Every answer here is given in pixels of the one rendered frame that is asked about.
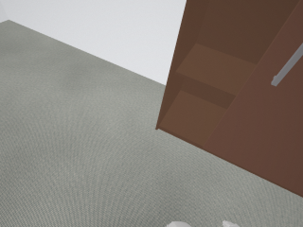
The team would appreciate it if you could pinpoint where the handle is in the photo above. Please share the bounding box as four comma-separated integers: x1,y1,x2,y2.
271,43,303,86

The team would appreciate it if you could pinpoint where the wardrobe door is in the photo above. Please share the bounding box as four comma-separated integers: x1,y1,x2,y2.
203,0,303,196

